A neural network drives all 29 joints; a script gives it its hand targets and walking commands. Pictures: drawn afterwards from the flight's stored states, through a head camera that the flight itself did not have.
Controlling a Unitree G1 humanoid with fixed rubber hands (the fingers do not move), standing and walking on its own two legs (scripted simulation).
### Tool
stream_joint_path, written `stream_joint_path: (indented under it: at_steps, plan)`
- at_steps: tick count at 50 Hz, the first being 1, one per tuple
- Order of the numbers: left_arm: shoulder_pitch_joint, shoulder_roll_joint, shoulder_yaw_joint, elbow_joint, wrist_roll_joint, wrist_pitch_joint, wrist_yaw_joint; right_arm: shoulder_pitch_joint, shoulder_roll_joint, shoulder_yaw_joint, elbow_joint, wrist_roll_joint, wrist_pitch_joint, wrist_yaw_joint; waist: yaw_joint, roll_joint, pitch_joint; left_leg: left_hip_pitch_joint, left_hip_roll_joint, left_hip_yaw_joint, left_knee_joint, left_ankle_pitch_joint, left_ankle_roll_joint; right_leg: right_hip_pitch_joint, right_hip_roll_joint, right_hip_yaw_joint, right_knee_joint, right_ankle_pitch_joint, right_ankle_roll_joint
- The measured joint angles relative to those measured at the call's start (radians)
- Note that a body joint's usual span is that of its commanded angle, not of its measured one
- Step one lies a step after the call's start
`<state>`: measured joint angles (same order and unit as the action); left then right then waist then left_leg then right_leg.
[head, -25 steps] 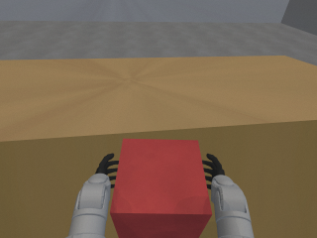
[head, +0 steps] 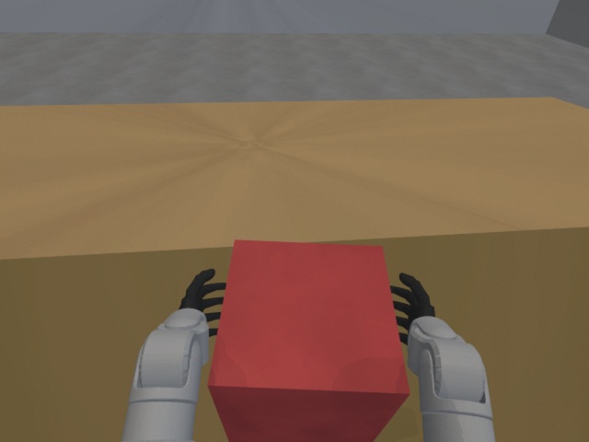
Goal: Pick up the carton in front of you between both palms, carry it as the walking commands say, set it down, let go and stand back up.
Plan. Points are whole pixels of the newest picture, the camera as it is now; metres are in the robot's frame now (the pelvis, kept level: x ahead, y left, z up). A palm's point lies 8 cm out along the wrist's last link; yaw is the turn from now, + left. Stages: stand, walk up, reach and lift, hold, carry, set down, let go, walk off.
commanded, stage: carry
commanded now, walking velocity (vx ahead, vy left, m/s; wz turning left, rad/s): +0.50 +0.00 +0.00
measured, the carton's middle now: (303, 349) +0.30 -0.01 +0.00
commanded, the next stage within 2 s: none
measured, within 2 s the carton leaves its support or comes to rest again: neither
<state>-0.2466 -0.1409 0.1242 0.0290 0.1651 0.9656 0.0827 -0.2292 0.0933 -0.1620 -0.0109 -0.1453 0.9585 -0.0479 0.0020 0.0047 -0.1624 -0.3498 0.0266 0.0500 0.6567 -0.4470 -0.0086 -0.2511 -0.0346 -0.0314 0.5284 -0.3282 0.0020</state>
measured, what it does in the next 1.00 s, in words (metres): walks ahead: right foot, then left foot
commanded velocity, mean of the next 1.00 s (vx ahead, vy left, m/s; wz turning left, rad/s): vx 0.50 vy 0.00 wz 0.00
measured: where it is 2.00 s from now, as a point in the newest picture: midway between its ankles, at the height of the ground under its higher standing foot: (306, 256)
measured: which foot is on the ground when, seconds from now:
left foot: down 0.00-0.30, up 0.32-0.62, down 0.64-1.00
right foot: down 0.00-0.06, up 0.08-0.24, down 0.26-0.64, up 0.66-1.00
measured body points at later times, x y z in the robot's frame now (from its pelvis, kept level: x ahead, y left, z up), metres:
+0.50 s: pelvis +0.25 -0.03 +0.01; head +0.25 -0.04 +0.46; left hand +0.53 +0.13 +0.09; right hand +0.54 -0.18 +0.09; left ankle +0.30 +0.09 -0.69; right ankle +0.14 -0.10 -0.73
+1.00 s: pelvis +0.59 +0.00 +0.01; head +0.60 +0.00 +0.46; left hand +0.88 +0.12 +0.07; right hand +0.85 -0.18 +0.08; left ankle +0.52 +0.06 -0.73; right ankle +0.70 -0.16 -0.69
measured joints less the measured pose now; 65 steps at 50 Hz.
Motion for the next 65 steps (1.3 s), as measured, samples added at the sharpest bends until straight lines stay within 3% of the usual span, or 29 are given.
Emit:
stream_joint_path:
  at_steps: [4, 8, 12, 14, 17, 19, 21, 25, 30, 32, 34, 35, 37, 39, 45, 49, 54, 56, 58, 59, 62, 65]
  plan:
    - [0.024, 0.033, -0.01, -0.134, -0.036, 0.108, 0.018, -0.033, 0.005, 0.028, -0.058, 0.038, 0.089, -0.025, 0.001, -0.025, 0.004, 0.053, -0.022, 0.072, -0.153, 0.198, 0.02, -0.007, -0.029, 0.006, 0.07, -0.066, 0.003]
    - [0.066, 0.049, 0.022, -0.228, -0.081, 0.183, 0.011, 0.01, 0.055, 0.058, -0.151, 0.015, 0.158, -0.051, 0.001, 0.013, -0.005, 0.105, 0.009, 0.083, -0.175, 0.123, 0.023, -0.108, -0.007, -0.057, 0.229, -0.194, -0.006]
    - [0.08, 0.006, 0.022, -0.301, -0.075, 0.225, 0.012, 0.054, 0.043, 0.068, -0.274, 0.024, 0.226, -0.056, -0.012, 0.047, 0.016, 0.187, 0.041, 0.069, -0.23, 0.097, -0.006, -0.135, 0.018, -0.129, 0.048, -0.054, -0.002]
    - [0.078, 0.003, -0.005, -0.332, -0.067, 0.236, 0.011, 0.063, 0.041, 0.052, -0.329, 0.034, 0.246, -0.055, -0.026, 0.051, 0.027, 0.199, 0.056, 0.059, -0.162, 0.038, -0.017, -0.097, 0.023, -0.164, -0.035, 0.092, -0.022]
    - [0.064, 0.004, -0.039, -0.321, -0.055, 0.25, 0.012, 0.074, 0.037, 0.022, -0.355, 0.047, 0.267, -0.055, -0.021, 0.029, 0.022, 0.074, 0.052, 0.041, 0.153, -0.027, -0.004, -0.052, 0.022, -0.184, -0.014, 0.039, -0.068]
    - [0.065, 0.004, -0.036, -0.331, -0.051, 0.27, 0.015, 0.062, 0.041, 0.016, -0.347, 0.051, 0.282, -0.055, -0.01, 0.001, 0.024, -0.03, 0.035, 0.045, 0.308, -0.037, 0.015, -0.003, 0.016, -0.178, -0.058, 0.013, -0.065]
    - [0.067, 0.004, -0.026, -0.346, -0.05, 0.285, 0.017, 0.047, 0.042, 0.02, -0.334, 0.051, 0.288, -0.053, 0.007, -0.018, 0.028, -0.114, 0.03, 0.059, 0.33, 0.004, 0.021, 0.056, 0.011, -0.167, -0.122, 0.017, -0.048]
    - [0.064, 0.004, -0.005, -0.366, -0.052, 0.29, 0.019, 0.029, 0.046, 0.033, -0.322, 0.038, 0.279, -0.043, 0.039, -0.031, 0.038, -0.232, 0.033, 0.08, 0.191, 0.146, 0.012, 0.179, 0.003, -0.146, -0.224, -0.001, -0.036]
    - [0.068, 0.005, -0.001, -0.364, -0.057, 0.274, 0.015, 0.041, 0.045, 0.048, -0.326, 0.02, 0.263, -0.034, 0.049, -0.026, 0.049, -0.24, 0.015, 0.153, -0.086, 0.341, 0.027, 0.328, -0.016, -0.135, -0.252, -0.098, 0.006]
    - [0.074, 0.006, 0.002, -0.359, -0.056, 0.27, 0.013, 0.041, 0.045, 0.054, -0.314, 0.017, 0.258, -0.033, 0.042, -0.022, 0.058, -0.177, -0.005, 0.195, -0.162, 0.36, 0.041, 0.353, -0.035, -0.138, -0.149, -0.176, 0.022]
    - [0.074, 0.011, 0.013, -0.335, -0.056, 0.257, 0.01, 0.035, 0.046, 0.065, -0.274, 0.01, 0.238, -0.035, 0.017, -0.041, 0.071, -0.163, -0.019, 0.218, -0.089, 0.341, 0.103, 0.271, -0.077, -0.114, 0.14, -0.19, 0.018]
    - [0.074, 0.013, 0.017, -0.319, -0.055, 0.252, 0.009, 0.032, 0.046, 0.066, -0.254, 0.007, 0.23, -0.034, 0.007, -0.039, 0.08, -0.156, -0.017, 0.222, -0.062, 0.304, 0.121, 0.189, -0.068, -0.068, 0.32, -0.158, 0.014]
    - [0.081, 0.006, 0.019, -0.302, -0.049, 0.247, 0.008, 0.041, 0.045, 0.063, -0.235, 0.01, 0.225, -0.035, -0.008, -0.026, 0.102, -0.109, -0.014, 0.224, -0.088, 0.269, 0.124, 0.024, -0.04, -0.017, 0.584, -0.105, -0.004]
    - [0.095, 0.008, 0.002, -0.299, -0.045, 0.242, 0.008, 0.063, 0.042, 0.062, -0.241, 0.018, 0.219, -0.036, -0.022, -0.016, 0.119, -0.048, -0.017, 0.222, -0.156, 0.267, 0.119, -0.109, -0.037, -0.019, 0.664, -0.04, -0.017]
    - [0.136, 0.012, -0.045, -0.322, -0.04, 0.205, 0.005, 0.122, 0.036, 0.065, -0.292, 0.037, 0.19, -0.04, -0.043, 0.012, 0.119, 0.136, -0.014, 0.191, -0.333, 0.247, 0.096, -0.317, -0.056, -0.066, 0.414, 0.064, -0.007]
    - [0.163, 0.013, -0.057, -0.371, -0.04, 0.199, 0.006, 0.131, 0.035, 0.075, -0.327, 0.046, 0.187, -0.04, -0.035, 0.013, 0.095, 0.256, -0.011, 0.174, -0.395, 0.197, 0.071, -0.351, -0.061, -0.096, 0.203, 0.166, -0.001]
    - [0.156, 0.013, -0.045, -0.44, -0.051, 0.228, 0.017, 0.102, 0.037, 0.084, -0.37, 0.048, 0.214, -0.04, -0.021, 0.008, 0.068, 0.399, -0.009, 0.16, -0.409, 0.085, 0.027, -0.323, -0.045, -0.158, 0.033, 0.262, -0.021]
    - [0.135, 0.012, -0.036, -0.444, -0.056, 0.244, 0.017, 0.086, 0.039, 0.08, -0.379, 0.042, 0.231, -0.04, -0.018, 0.016, 0.061, 0.443, 0.004, 0.151, -0.367, 0.017, 0.005, -0.277, -0.024, -0.19, -0.022, 0.26, -0.036]
    - [0.104, 0.009, -0.034, -0.417, -0.057, 0.251, 0.017, 0.069, 0.037, 0.062, -0.378, 0.038, 0.246, -0.04, -0.008, 0.039, 0.059, 0.426, 0.047, 0.149, -0.197, -0.075, -0.008, -0.23, 0.001, -0.219, -0.024, 0.275, -0.072]
    - [0.084, 0.007, -0.034, -0.389, -0.055, 0.249, 0.017, 0.059, 0.036, 0.048, -0.368, 0.037, 0.251, -0.04, 0.002, 0.052, 0.062, 0.366, 0.072, 0.127, -0.03, -0.049, -0.005, -0.23, 0.007, -0.23, 0.024, 0.236, -0.09]
    - [0.053, 0.002, -0.024, -0.333, -0.052, 0.258, 0.018, 0.043, 0.041, 0.022, -0.334, 0.03, 0.266, -0.04, 0.019, 0.03, 0.087, 0.116, 0.043, 0.018, 0.438, 0.005, 0.014, -0.179, 0.0, -0.23, 0.022, 0.142, -0.1]
    - [0.067, 0.004, -0.015, -0.334, -0.054, 0.261, 0.017, 0.039, 0.045, 0.031, -0.317, 0.024, 0.268, -0.039, 0.027, 0.01, 0.109, -0.072, 0.044, 0.009, 0.526, 0.104, 0.031, -0.091, 0.0, -0.222, -0.076, 0.142, -0.085]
